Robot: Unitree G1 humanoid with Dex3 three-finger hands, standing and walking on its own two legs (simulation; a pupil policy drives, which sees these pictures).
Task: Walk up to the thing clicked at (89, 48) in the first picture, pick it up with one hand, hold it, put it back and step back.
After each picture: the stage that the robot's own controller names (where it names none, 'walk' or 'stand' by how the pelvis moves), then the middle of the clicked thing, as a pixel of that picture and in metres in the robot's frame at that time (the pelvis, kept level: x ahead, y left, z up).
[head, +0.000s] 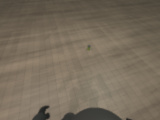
stand; (88, 47) +1.49 -0.02 -0.72
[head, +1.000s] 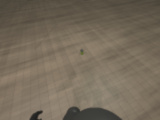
walk; (81, 52) +1.35 +0.23 -0.71
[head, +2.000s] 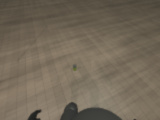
walk; (74, 67) +0.86 +0.26 -0.71
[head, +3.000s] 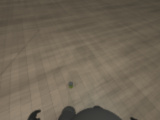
walk; (70, 84) +0.53 +0.19 -0.70
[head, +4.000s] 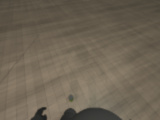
stand; (71, 98) +0.34 +0.19 -0.71
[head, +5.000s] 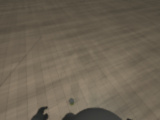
stand; (71, 101) +0.32 +0.17 -0.72
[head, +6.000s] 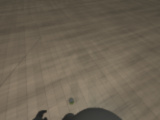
stand; (71, 101) +0.34 +0.18 -0.73
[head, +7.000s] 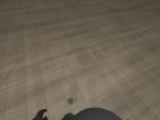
stand; (70, 101) +0.33 +0.18 -0.73
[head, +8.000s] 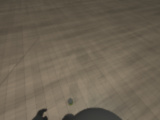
stand; (70, 101) +0.32 +0.19 -0.73
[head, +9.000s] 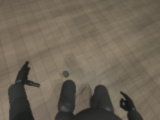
go down; (66, 74) +0.37 +0.20 -0.48
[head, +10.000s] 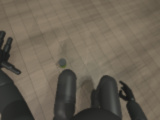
go down; (62, 63) +0.40 +0.23 -0.32
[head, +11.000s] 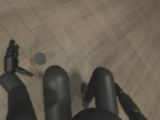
close in; (41, 59) +0.38 +0.27 -0.23
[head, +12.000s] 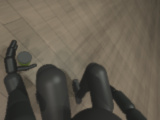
close; (24, 59) +0.37 +0.28 -0.21
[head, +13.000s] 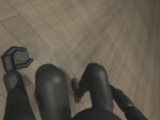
lift; (22, 58) +0.37 +0.29 -0.22
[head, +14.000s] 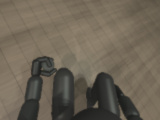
lift; (48, 66) +0.31 +0.27 -0.10
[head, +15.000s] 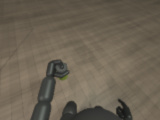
hold; (62, 71) +0.33 +0.17 +0.04
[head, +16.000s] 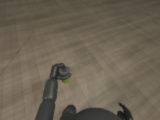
hold; (65, 74) +0.32 +0.17 +0.00
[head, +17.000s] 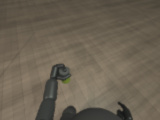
hold; (65, 75) +0.32 +0.17 +0.00
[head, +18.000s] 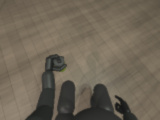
crouch; (60, 64) +0.38 +0.20 -0.08
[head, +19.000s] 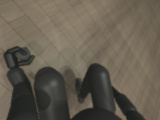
lower; (25, 57) +0.38 +0.29 -0.22
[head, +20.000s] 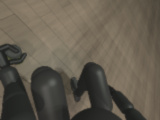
lower; (15, 55) +0.39 +0.30 -0.22
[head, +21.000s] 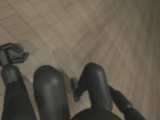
lower; (17, 54) +0.39 +0.30 -0.22
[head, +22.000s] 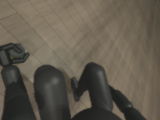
lower; (18, 54) +0.39 +0.30 -0.22
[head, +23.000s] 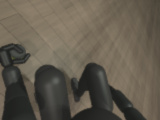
loosen; (19, 55) +0.38 +0.30 -0.22
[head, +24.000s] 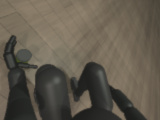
withdraw; (23, 57) +0.37 +0.27 -0.22
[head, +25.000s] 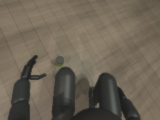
walk; (60, 61) +0.40 +0.23 -0.29
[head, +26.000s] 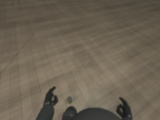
stand; (69, 100) +0.32 +0.17 -0.65
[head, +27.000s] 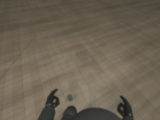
stand; (69, 97) +0.35 +0.19 -0.67
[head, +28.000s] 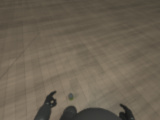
stand; (70, 96) +0.35 +0.18 -0.68
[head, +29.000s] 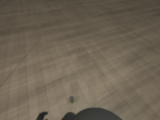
walk; (71, 99) +0.36 +0.18 -0.72
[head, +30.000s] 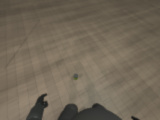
walk; (75, 76) +0.56 +0.14 -0.69
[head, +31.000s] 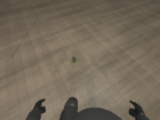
walk; (74, 59) +0.87 +0.25 -0.69
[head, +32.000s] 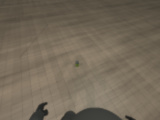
stand; (77, 63) +0.96 +0.18 -0.72
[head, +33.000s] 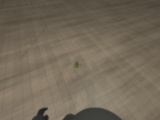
stand; (76, 64) +0.96 +0.19 -0.73
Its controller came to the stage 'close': yes
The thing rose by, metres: 0.70
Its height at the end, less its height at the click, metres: +0.00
